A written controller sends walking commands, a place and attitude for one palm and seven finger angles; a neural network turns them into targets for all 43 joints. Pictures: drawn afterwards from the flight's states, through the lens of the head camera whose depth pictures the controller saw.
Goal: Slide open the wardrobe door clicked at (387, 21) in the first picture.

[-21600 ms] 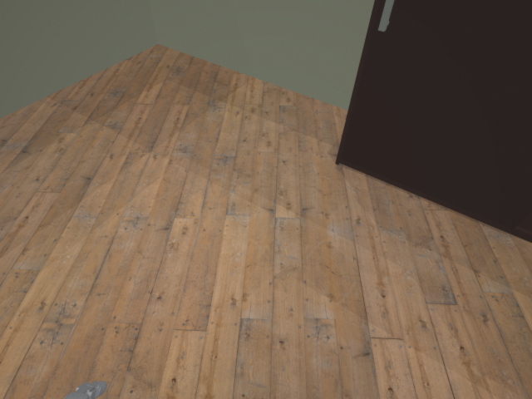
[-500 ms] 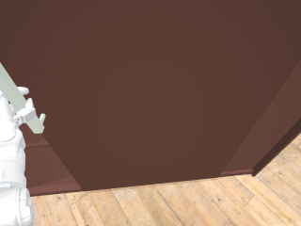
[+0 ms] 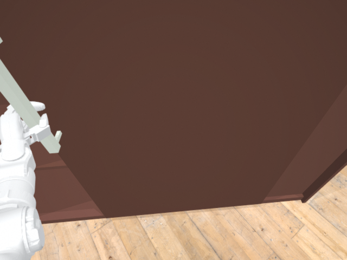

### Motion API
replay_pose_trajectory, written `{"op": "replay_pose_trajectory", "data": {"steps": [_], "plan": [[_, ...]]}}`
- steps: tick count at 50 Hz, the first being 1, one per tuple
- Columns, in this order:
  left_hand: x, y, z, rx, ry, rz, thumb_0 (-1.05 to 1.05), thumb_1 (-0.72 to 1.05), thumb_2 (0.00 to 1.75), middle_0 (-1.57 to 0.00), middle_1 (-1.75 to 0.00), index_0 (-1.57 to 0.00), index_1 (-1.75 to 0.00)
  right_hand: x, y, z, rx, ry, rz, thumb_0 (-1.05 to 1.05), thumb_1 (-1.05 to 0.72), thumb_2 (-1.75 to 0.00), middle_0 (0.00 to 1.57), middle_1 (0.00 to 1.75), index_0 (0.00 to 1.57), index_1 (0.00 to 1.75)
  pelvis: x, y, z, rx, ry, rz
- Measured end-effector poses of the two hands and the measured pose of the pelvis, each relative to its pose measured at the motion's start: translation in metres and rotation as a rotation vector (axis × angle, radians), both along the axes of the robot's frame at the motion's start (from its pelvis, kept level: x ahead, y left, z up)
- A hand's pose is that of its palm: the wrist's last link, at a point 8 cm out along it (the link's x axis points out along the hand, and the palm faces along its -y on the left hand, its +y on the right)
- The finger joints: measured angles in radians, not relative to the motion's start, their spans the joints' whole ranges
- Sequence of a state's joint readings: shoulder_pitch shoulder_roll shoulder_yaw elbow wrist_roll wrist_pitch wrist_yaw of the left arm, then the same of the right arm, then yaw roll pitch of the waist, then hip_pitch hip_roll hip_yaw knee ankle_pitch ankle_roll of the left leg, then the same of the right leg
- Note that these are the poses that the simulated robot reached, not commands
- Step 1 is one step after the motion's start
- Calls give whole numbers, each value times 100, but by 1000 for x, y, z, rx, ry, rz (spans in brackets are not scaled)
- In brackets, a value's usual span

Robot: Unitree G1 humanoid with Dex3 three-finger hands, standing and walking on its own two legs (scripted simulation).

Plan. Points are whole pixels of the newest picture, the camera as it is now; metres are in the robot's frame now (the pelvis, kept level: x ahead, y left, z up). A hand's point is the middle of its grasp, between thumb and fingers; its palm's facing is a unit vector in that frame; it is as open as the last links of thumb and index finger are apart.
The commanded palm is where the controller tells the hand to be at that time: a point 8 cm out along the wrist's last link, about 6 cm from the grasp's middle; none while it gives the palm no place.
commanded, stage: stop walking and hold the door there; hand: left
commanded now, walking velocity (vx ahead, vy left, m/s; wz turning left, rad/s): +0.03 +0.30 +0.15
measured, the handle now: (29, 103) +0.43 +0.36 +0.15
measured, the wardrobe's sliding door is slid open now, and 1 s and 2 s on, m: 0.59 0.59 0.59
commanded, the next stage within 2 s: loosen the grip on the handle in 0.96 s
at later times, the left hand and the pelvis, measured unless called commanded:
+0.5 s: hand (45, 130) +0.39 +0.32 +0.10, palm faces +0.37 -0.90 -0.22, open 5.8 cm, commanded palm +0.35 +0.35 +0.09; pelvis -0.04 +0.06 +0.00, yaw +1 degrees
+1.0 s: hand (44, 130) +0.38 +0.32 +0.11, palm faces +0.36 -0.91 -0.19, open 5.7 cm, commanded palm +0.35 +0.35 +0.09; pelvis -0.04 +0.07 +0.00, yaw +1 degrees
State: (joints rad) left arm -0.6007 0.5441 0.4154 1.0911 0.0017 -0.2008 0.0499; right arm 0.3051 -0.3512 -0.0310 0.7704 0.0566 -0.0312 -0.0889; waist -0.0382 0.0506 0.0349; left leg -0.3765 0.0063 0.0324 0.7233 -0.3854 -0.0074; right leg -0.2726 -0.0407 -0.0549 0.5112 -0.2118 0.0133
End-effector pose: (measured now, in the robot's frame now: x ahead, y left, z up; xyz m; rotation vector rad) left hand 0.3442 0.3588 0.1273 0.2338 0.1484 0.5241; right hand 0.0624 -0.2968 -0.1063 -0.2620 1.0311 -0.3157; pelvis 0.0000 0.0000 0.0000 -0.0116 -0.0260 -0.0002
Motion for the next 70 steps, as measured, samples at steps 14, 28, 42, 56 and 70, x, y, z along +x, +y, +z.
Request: {"op": "replay_pose_trajectory", "data": {"steps": [14, 28, 42, 56, 70], "plan": [[3, 8, -13, -12, -110, -162, -12, 67, 80, -45, -139, -37, -140, 36, 104, 3, 42, -73, 116, 1, -90, -90, 20, 30, 20, 30, -26, 61, -4, 16, 2, 39], [1, 5, -11, -9, -82, -138, -12, 71, 78, -44, -136, -30, -140, 18, 137, -18, 169, -27, 186, 1, -90, -89, 21, 30, 21, 30, -42, 56, -5, -15, 23, 32], [2, 6, -10, -43, -77, -160, -10, 71, 77, -43, -138, -33, -140, 2, 84, 12, -27, -24, 107, 1, -90, -89, 20, 30, 20, 30, -41, 66, 1, -6, 26, 24], [3, 12, -7, -75, -32, -171, -9, 66, 75, -41, -135, -34, -140, 1, 111, 6, 64, -56, 118, 1, -90, -89, 20, 30, 21, 30, -39, 66, 2, 9, 55, 12], [0, 11, -12, -68, -69, -168, -1, -13, 40, -37, -132, -41, -138, -37, 94, 13, -3, -77, 74, 1, -90, -89, 20, 30, 21, 30, -56, 74, -8, 2, 100, 19]]}}
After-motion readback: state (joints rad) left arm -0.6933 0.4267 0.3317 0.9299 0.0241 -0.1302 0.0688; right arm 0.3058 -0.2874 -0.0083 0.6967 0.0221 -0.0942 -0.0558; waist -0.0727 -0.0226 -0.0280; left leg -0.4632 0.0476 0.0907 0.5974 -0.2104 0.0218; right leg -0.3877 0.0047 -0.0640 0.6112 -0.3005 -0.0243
